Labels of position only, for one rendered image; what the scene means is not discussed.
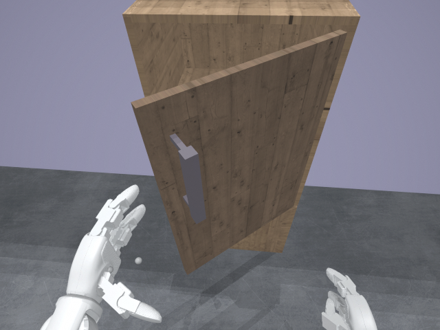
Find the robot left hand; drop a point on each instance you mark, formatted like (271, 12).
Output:
(100, 249)

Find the robot left forearm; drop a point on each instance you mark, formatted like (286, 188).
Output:
(74, 312)

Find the robot right hand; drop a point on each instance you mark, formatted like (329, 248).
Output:
(354, 311)

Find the handle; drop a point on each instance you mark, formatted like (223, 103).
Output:
(189, 160)

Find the cupboard door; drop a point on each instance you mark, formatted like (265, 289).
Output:
(253, 126)

